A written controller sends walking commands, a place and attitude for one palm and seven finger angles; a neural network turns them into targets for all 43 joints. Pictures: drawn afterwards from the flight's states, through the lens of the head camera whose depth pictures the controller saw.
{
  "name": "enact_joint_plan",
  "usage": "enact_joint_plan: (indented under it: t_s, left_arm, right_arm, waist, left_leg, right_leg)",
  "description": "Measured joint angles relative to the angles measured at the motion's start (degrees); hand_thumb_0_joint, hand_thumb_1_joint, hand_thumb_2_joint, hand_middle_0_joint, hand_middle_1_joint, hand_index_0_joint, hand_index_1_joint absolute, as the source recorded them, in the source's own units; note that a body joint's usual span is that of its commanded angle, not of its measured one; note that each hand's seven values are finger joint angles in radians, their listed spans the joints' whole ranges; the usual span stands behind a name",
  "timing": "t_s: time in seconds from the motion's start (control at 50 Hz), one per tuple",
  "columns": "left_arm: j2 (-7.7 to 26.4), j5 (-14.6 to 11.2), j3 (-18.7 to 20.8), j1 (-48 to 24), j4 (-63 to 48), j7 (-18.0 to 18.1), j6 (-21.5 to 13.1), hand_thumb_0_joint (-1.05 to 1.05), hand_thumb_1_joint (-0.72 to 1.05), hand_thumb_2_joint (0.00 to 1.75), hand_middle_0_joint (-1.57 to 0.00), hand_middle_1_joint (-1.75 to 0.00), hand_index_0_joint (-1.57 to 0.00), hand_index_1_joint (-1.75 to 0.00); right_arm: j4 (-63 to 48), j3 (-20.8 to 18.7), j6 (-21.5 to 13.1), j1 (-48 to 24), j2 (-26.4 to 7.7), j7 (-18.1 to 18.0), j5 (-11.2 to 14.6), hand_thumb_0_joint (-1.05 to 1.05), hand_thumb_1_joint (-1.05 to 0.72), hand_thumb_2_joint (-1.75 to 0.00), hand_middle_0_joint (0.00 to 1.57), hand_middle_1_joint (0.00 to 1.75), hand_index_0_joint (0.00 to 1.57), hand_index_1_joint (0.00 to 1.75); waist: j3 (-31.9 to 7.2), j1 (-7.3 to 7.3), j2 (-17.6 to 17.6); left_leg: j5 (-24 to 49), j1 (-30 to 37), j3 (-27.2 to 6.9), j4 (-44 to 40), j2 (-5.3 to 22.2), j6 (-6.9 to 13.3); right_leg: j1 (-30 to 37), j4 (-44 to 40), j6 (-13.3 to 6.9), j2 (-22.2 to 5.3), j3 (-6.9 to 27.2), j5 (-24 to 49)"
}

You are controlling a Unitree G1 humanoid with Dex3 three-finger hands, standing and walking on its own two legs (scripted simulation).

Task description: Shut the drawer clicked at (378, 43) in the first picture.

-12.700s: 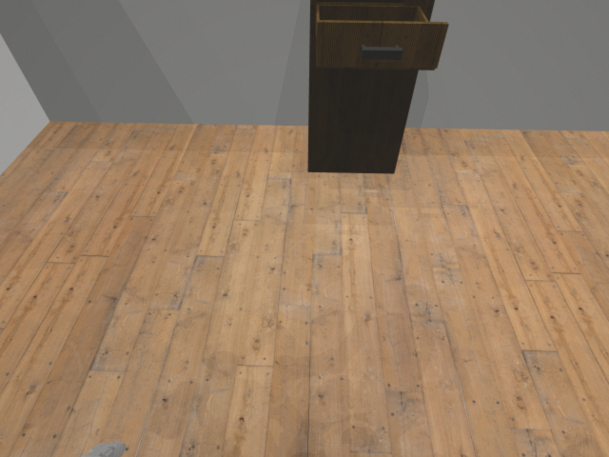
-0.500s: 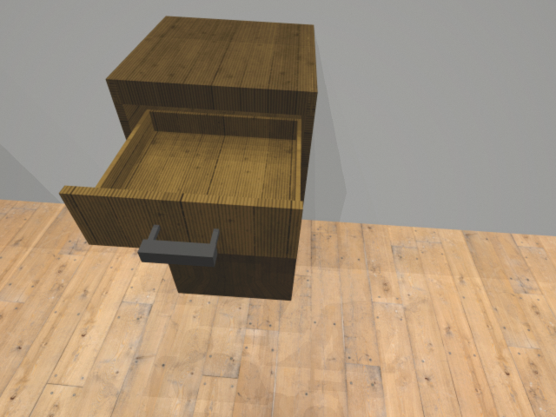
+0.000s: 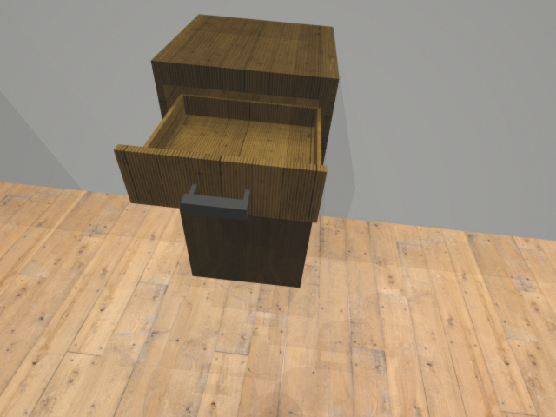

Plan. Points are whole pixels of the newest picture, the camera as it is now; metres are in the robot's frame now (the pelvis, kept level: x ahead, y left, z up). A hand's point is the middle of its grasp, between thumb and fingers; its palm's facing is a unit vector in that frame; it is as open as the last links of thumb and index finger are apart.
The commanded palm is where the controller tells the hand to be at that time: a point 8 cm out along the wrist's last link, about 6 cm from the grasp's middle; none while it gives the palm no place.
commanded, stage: come to a stop and stand still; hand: left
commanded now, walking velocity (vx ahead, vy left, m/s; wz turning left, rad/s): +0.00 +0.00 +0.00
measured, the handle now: (218, 199) +0.51 +0.15 +0.03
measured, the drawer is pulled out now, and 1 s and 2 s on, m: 0.30 0.30 0.30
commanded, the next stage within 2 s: look again from close up in 1.10 s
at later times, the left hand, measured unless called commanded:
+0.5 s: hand out of the picture -0.08 +0.19 -0.14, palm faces +0.00 -0.99 -0.15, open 7.3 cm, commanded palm none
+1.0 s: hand out of the picture -0.15 +0.23 -0.16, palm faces +0.00 -0.99 -0.11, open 7.3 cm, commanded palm none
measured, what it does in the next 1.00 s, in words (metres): walks backwards: right foot, then right foot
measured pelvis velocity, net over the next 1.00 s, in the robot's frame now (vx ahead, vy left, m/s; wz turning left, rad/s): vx -0.13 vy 0.07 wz -0.05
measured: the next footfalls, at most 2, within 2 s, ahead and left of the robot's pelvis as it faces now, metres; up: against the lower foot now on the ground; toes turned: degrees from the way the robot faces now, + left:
right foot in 0.22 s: +0.03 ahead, -0.10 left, +0.00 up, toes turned +1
right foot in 0.62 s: -0.09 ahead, -0.06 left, +0.00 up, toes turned -6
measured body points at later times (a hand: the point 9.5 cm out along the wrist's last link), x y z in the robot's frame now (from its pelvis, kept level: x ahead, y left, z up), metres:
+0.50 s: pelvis -0.10 +0.03 +0.03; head -0.12 +0.04 +0.48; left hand -0.08 +0.25 -0.13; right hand -0.15 -0.18 -0.13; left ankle -0.01 +0.08 -0.70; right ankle -0.07 -0.09 -0.68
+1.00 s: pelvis -0.13 +0.07 +0.03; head -0.14 +0.10 +0.48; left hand -0.15 +0.28 -0.15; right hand -0.15 -0.14 -0.12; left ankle -0.11 +0.16 -0.71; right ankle -0.14 -0.05 -0.66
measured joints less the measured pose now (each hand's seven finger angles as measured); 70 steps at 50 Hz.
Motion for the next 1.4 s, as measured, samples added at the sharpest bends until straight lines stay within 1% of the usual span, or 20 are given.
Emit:
enact_joint_plan:
  t_s: [0.06, 0.12, 0.18, 0.24, 0.32, 0.42, 0.54, 0.62, 0.66, 0.72, 0.76, 0.82, 0.88, 0.96, 1.0, 1.06, 1.16, 1.26, 1.32, 1.4]
  left_arm:
    - [1.1, -0.9, 0.5, -4.6, -1.5, -0.3, -0.6, 0.01, 0.91, 0.9, -0.2, -0.3, -0.2, -0.3]
    - [1.5, -0.3, 0.2, -8.2, -2.2, -0.2, -0.5, 0.01, 0.92, 0.9, -0.2, -0.3, -0.2, -0.3]
    - [2.6, -0.6, 0.1, -9.3, -3.3, -0.4, -2.1, 0.02, 0.95, 0.9, -0.2, -0.3, -0.2, -0.3]
    - [2.9, -0.9, -0.4, -8.9, -3.6, -0.3, -3.9, 0.02, 0.95, 0.9, -0.2, -0.3, -0.2, -0.3]
    - [1.6, -1.2, -1.5, -8.0, -2.4, -0.8, -3.9, 0.01, 0.93, 0.9, -0.2, -0.3, -0.2, -0.3]
    - [0.9, -1.2, -1.4, -7.4, -1.5, -1.2, -3.2, 0.01, 0.94, 0.9, -0.2, -0.3, -0.2, -0.3]
    - [-0.3, -0.4, -0.2, -4.3, -1.8, -2.4, -1.9, 0.01, 0.92, 0.9, -0.2, -0.3, -0.2, -0.3]
    - [-0.5, -0.6, -0.2, 0.0, -1.7, -2.4, -2.6, 0.0, 0.92, 0.9, -0.2, -0.3, -0.2, -0.3]
    - [-0.9, -0.5, -0.3, 1.0, -0.5, -1.8, -2.5, 0.0, 0.92, 0.9, -0.2, -0.3, -0.2, -0.3]
    - [-1.3, -0.8, -0.9, 1.9, 2.4, -1.1, -2.8, 0.0, 0.91, 0.9, -0.2, -0.3, -0.2, -0.3]
    - [-1.2, -0.6, -1.1, 2.4, 3.4, -1.0, -3.6, 0.0, 0.91, 0.9, -0.2, -0.3, -0.2, -0.3]
    - [-0.8, -0.2, -1.1, 1.9, 3.3, -1.4, -4.4, 0.01, 0.91, 0.9, -0.2, -0.3, -0.2, -0.3]
    - [-0.4, -0.2, -0.9, 0.7, 2.4, -2.1, -4.5, 0.01, 0.91, 0.9, -0.2, -0.3, -0.2, -0.3]
    - [0.6, -0.1, -0.4, -2.2, 1.2, -2.9, -3.0, 0.01, 0.91, 0.9, -0.2, -0.3, -0.2, -0.3]
    - [1.5, 0.1, 0.0, -4.1, 0.5, -3.0, -2.5, 0.01, 0.91, 0.9, -0.2, -0.3, -0.2, -0.3]
    - [2.4, 0.0, 0.4, -7.2, -1.1, -3.3, -2.8, 0.01, 0.91, 0.9, -0.2, -0.3, -0.2, -0.3]
    - [3.6, -0.4, 0.7, -11.3, -2.8, -2.9, -2.9, 0.01, 0.93, 0.9, -0.2, -0.3, -0.2, -0.3]
    - [4.0, -0.9, 0.1, -13.8, -3.8, -2.6, -4.0, 0.01, 0.93, 0.9, -0.2, -0.3, -0.2, -0.3]
    - [2.7, -1.1, -0.7, -14.9, -2.3, -2.3, -4.5, 0.0, 0.92, 0.9, -0.19, -0.3, -0.2, -0.3]
    - [2.2, -1.4, -0.6, -14.6, -1.4, -1.7, -4.7, -0.01, 0.96, 0.9, -0.2, -0.3, -0.2, -0.3]
  right_arm:
    - [2.3, 1.0, -0.1, -0.1, 2.0, -1.1, -0.5, 0.0, -0.91, -0.9, 0.2, 0.3, 0.19, 0.3]
    - [4.8, 2.0, 0.5, 1.9, 2.8, -1.2, -0.8, 0.0, -0.91, -0.9, 0.2, 0.3, 0.19, 0.3]
    - [6.3, 2.7, 0.5, 3.2, 3.3, -1.0, -0.9, 0.01, -0.91, -0.9, 0.2, 0.3, 0.19, 0.3]
    - [6.5, 2.9, 0.5, 2.9, 3.4, -0.8, -0.4, 0.01, -0.91, -0.9, 0.2, 0.3, 0.2, 0.3]
    - [5.7, 2.7, 0.4, 2.3, 2.8, -0.5, -0.3, 0.01, -0.91, -0.9, 0.2, 0.3, 0.2, 0.3]
    - [5.9, 2.7, -0.1, 2.6, 2.5, -0.4, -0.7, 0.01, -0.91, -0.9, 0.2, 0.3, 0.2, 0.3]
    - [8.0, 1.7, 1.1, 2.7, 0.5, -0.4, -0.8, 0.01, -0.91, -0.9, 0.2, 0.3, 0.2, 0.3]
    - [7.7, 1.0, 1.2, 1.5, -0.5, -0.9, -0.7, 0.01, -0.91, -0.9, 0.2, 0.3, 0.2, 0.3]
    - [6.6, 0.5, 1.8, -0.3, -0.9, -0.9, -0.4, 0.01, -0.91, -0.9, 0.2, 0.3, 0.2, 0.3]
    - [5.2, -0.2, 1.5, -1.6, -1.5, -0.1, -0.4, 0.01, -0.91, -0.9, 0.2, 0.3, 0.2, 0.3]
    - [4.4, -0.3, 0.8, -1.6, -1.1, 0.4, -0.4, 0.01, -0.91, -0.9, 0.2, 0.3, 0.19, 0.3]
    - [3.9, -0.1, -0.2, -1.4, -0.3, 0.4, -0.2, 0.01, -0.91, -0.9, 0.2, 0.3, 0.19, 0.3]
    - [3.7, 0.6, -1.2, -1.0, 0.6, 0.0, -0.3, 0.0, -0.91, -0.9, 0.2, 0.3, 0.19, 0.3]
    - [4.4, 1.7, -2.2, -0.4, 2.1, -0.8, -0.8, 0.0, -0.91, -0.9, 0.2, 0.3, 0.19, 0.3]
    - [5.2, 2.2, -2.3, 0.6, 3.2, -1.0, -0.8, 0.0, -0.91, -0.9, 0.2, 0.3, 0.2, 0.3]
    - [6.6, 2.8, -2.7, 2.3, 4.4, -1.3, -0.7, 0.0, -0.91, -0.9, 0.2, 0.3, 0.2, 0.3]
    - [7.8, 3.1, -2.7, 3.2, 5.1, -1.3, -1.0, 0.01, -0.91, -0.9, 0.2, 0.3, 0.2, 0.3]
    - [8.3, 3.1, -1.9, 3.6, 5.1, -1.1, -0.6, 0.01, -0.91, -0.9, 0.2, 0.3, 0.2, 0.3]
    - [8.9, 3.1, -1.4, 2.3, 4.1, -0.9, -0.3, 0.01, -0.91, -0.9, 0.2, 0.3, 0.2, 0.3]
    - [9.0, 2.9, -1.4, 1.3, 3.3, -1.0, -0.2, 0.01, -0.91, -0.9, 0.2, 0.3, 0.2, 0.3]
  waist:
    - [2.9, 0.35, -3.7]
    - [1.7, 0.09, -2.1]
    - [0.2, -0.12, 0.2]
    - [-0.4, -0.32, 1.4]
    - [0.1, -2.35, 3.5]
    - [1.4, -2.56, 3.2]
    - [0.5, -1.23, 3.7]
    - [-0.8, -0.4, 2.3]
    - [0.1, 0.0, 2.2]
    - [0.6, -0.57, 3.2]
    - [0.2, -0.66, 2.7]
    - [0.1, 0.11, 1.5]
    - [0.2, 0.88, 0.5]
    - [1.0, -0.05, -0.8]
    - [0.8, -0.54, -1.3]
    - [0.7, -0.66, -1.1]
    - [1.5, -1.84, 0.7]
    - [1.8, -2.74, 0.2]
    - [3.0, -2.69, 1.0]
    - [2.9, -2.76, 1.4]
  left_leg:
    - [0.7, 0.5, 3.7, -0.7, -2.1, 2.5]
    - [4.8, 0.5, 3.5, -3.3, -2.0, 3.0]
    - [8.1, 0.2, 2.2, -6.9, -1.3, 2.9]
    - [9.9, -1.1, 2.8, -8.6, -1.1, 2.4]
    - [9.0, -1.3, 1.7, -11.7, -0.6, 1.2]
    - [10.6, -2.1, 1.7, -13.7, -0.3, 2.0]
    - [15.5, -1.3, 1.8, -18.1, 0.3, 4.1]
    - [13.9, -2.2, 2.5, -19.2, -1.2, 2.4]
    - [7.2, -6.9, 1.9, -8.8, -1.3, 0.0]
    - [7.1, -12.5, 0.3, 10.5, 0.2, -1.0]
    - [7.5, -12.7, 0.1, 14.1, 1.6, -1.0]
    - [4.0, -8.8, 0.5, 8.0, 3.2, -0.6]
    - [3.9, -1.8, 0.8, -6.0, 3.7, -0.2]
    - [9.3, -0.4, 1.3, -10.2, 2.3, 1.0]
    - [9.8, 0.6, 1.3, -12.3, 1.5, 1.3]
    - [12.1, 2.4, 0.9, -16.8, 1.1, 1.3]
    - [13.6, 3.9, 0.5, -20.1, 1.8, 1.1]
    - [10.4, 2.0, 0.9, -15.4, 1.2, -0.1]
    - [8.3, 1.9, 1.1, -12.4, 1.6, -0.6]
    - [7.3, 3.3, 0.7, -12.9, 2.1, -1.2]
  right_leg:
    - [-4.0, 13.4, -0.4, 0.7, 3.1, -6.8]
    - [-2.7, 21.4, -1.2, 2.4, 0.6, -7.1]
    - [5.9, 9.3, -2.0, 2.9, -2.6, -8.5]
    - [11.1, -4.1, -2.4, 3.4, -1.5, -2.4]
    - [11.4, -8.5, -2.4, 4.0, -2.1, -1.3]
    - [10.5, -9.8, -2.5, 4.6, -1.8, -4.1]
    - [8.7, 7.6, -3.3, 5.0, -6.7, -13.1]
    - [19.2, -9.9, -5.5, 4.6, -8.1, -14.2]
    - [19.5, -14.7, -6.4, 4.5, -7.9, -3.9]
    - [19.7, -16.7, -5.2, 5.4, -8.8, 1.6]
    - [19.8, -18.2, -4.4, 5.4, -8.6, 2.2]
    - [19.3, -18.6, -4.2, 4.8, -7.8, 2.6]
    - [16.7, -14.3, -3.4, 3.8, -7.1, 0.6]
    - [8.1, 4.4, -3.2, 2.5, -5.6, -10.3]
    - [3.7, 13.7, -3.1, 2.1, -5.1, -9.1]
    - [-0.2, 19.1, -2.5, 1.1, -5.1, -5.4]
    - [1.3, 8.5, -1.5, -0.4, -5.9, -5.0]
    - [10.4, -10.2, -1.6, -0.9, -4.1, -1.0]
    - [10.7, -9.3, 0.6, -0.5, -3.4, 1.6]
    - [11.8, -8.8, 0.6, 0.0, -3.8, -0.5]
